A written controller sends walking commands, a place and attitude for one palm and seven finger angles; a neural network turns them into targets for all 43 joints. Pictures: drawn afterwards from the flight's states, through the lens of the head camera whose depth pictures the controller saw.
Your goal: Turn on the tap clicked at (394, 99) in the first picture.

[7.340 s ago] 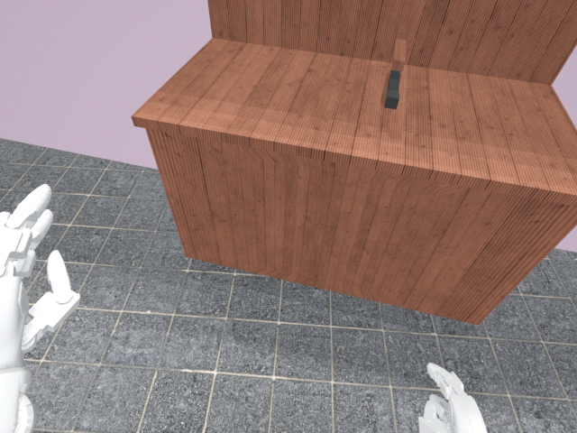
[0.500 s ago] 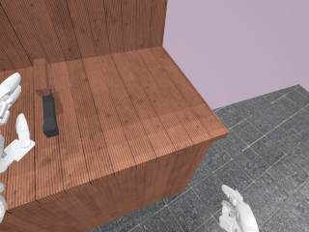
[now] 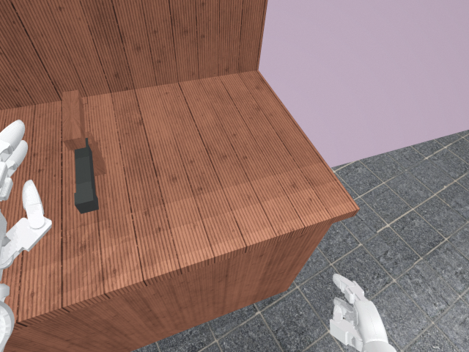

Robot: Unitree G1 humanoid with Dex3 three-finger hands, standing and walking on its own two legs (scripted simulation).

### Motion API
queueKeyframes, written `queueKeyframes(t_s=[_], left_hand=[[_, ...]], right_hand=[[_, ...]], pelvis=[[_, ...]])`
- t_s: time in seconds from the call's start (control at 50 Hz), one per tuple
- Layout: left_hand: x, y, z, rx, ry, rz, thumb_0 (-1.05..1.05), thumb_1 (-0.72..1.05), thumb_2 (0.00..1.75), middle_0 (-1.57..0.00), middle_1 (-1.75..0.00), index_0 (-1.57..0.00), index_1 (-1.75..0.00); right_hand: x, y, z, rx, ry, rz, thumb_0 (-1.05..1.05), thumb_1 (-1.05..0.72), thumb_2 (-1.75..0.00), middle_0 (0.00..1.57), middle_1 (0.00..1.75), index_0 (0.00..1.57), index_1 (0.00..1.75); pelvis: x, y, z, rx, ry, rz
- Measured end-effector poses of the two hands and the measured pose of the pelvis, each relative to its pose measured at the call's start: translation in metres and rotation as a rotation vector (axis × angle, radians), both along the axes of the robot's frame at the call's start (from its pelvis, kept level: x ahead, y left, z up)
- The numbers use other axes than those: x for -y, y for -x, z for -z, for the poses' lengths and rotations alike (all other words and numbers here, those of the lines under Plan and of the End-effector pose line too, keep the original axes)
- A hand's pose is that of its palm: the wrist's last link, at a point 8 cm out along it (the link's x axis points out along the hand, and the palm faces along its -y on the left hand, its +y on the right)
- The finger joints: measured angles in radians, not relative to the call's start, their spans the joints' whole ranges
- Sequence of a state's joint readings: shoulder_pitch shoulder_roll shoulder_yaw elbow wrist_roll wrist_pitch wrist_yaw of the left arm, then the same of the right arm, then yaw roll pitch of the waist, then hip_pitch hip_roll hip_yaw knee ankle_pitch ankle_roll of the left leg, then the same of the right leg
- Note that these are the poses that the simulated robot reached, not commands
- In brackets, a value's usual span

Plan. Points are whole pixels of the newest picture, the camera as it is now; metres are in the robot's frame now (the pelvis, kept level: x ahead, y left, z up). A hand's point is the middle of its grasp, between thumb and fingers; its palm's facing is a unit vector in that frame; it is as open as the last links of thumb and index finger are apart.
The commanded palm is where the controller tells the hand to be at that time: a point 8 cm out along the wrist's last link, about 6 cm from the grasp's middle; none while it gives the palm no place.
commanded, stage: come to a stop and stand still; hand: left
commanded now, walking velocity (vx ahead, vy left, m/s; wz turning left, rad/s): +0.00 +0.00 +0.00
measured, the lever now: (86, 201) +0.32 +0.28 +0.06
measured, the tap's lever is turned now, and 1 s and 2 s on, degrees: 0 0 0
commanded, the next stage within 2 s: look again from close up in 0.56 s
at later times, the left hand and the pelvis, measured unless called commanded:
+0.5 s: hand (75, 241) +0.21 +0.21 +0.16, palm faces +0.37 -0.85 -0.38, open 7.4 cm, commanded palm +0.15 +0.25 +0.18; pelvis -0.01 -0.03 +0.00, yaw +0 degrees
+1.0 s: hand (68, 233) +0.22 +0.23 +0.16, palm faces +0.37 -0.85 -0.36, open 7.4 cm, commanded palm +0.16 +0.26 +0.18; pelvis +0.00 -0.02 +0.00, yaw +0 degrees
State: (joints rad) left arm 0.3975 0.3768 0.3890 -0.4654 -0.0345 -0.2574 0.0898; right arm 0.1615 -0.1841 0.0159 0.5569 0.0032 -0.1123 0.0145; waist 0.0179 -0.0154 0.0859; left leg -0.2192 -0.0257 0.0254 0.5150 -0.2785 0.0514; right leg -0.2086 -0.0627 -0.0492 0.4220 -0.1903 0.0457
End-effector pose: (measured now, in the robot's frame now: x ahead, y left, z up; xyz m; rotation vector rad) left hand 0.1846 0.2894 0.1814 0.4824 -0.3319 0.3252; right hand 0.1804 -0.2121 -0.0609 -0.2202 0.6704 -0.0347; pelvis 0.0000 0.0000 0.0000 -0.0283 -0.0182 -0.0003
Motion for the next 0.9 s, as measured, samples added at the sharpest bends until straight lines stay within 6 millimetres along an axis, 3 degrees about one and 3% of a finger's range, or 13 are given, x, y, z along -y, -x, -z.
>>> queueKeyframes(t_s=[0.18, 0.36, 0.6, 0.9], left_hand=[[0.018, 0.014, 0.011, -0.052, 0.053, -0.040, 0.02, 0.89, 0.90, -0.21, -0.31, -0.21, -0.30], [0.035, 0.016, 0.008, -0.054, 0.057, -0.030, 0.02, 0.89, 0.90, -0.21, -0.31, -0.21, -0.30], [0.035, 0.014, 0.013, -0.097, 0.058, -0.031, 0.02, 0.89, 0.90, -0.21, -0.31, -0.21, -0.30], [0.025, 0.008, 0.012, -0.078, 0.068, -0.028, 0.02, 0.89, 0.90, -0.21, -0.31, -0.21, -0.30]], right_hand=[[0.033, 0.011, -0.001, -0.011, 0.035, 0.033, 0.01, -0.90, -0.90, 0.20, 0.30, 0.20, 0.30], [0.048, 0.026, 0.003, -0.021, 0.030, 0.054, 0.01, -0.90, -0.90, 0.20, 0.30, 0.20, 0.30], [0.051, 0.034, 0.008, -0.052, 0.026, 0.068, 0.01, -0.90, -0.90, 0.20, 0.30, 0.20, 0.30], [0.034, 0.014, 0.000, -0.023, 0.025, 0.044, 0.01, -0.90, -0.90, 0.20, 0.30, 0.20, 0.30]], pelvis=[[0.018, 0.005, -0.002, 0.008, -0.006, -0.004], [0.030, 0.010, -0.003, 0.010, -0.007, -0.001], [0.032, 0.008, -0.004, 0.005, -0.007, 0.001], [0.023, 0.002, -0.004, 0.007, -0.007, 0.001]])
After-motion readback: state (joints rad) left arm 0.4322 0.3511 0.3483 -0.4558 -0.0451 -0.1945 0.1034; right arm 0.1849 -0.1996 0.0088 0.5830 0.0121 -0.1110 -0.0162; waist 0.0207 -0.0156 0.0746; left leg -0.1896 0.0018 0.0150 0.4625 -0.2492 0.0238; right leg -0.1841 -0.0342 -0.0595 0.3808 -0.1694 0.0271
